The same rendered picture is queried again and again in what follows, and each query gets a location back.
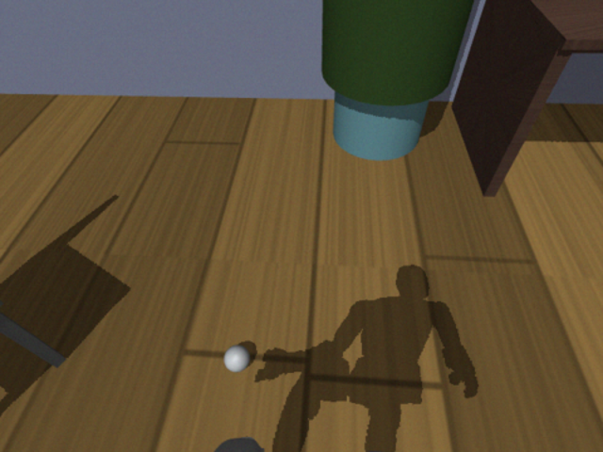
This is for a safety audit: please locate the ball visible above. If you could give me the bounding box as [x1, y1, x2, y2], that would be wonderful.
[224, 345, 250, 372]

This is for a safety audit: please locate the potted plant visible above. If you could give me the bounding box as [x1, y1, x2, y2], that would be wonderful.
[322, 0, 474, 161]

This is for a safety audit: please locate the desk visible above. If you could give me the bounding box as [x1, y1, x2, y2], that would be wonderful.
[451, 0, 603, 197]

